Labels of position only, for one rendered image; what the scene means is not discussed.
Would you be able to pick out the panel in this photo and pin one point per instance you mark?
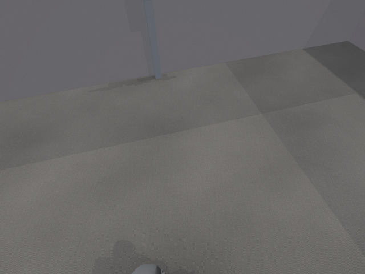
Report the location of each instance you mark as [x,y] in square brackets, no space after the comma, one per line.
[148,6]

